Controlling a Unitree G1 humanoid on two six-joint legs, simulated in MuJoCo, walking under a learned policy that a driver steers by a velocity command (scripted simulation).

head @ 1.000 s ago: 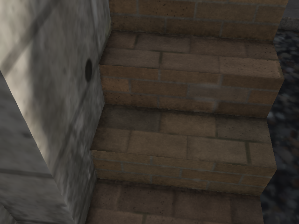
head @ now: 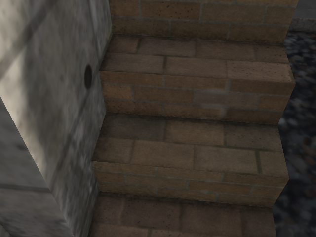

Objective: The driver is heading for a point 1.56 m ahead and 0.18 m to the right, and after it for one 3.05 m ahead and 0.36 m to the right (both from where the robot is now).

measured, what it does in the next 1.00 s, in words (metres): stands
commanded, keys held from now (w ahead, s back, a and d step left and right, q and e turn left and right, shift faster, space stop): w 0.58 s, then no key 0.42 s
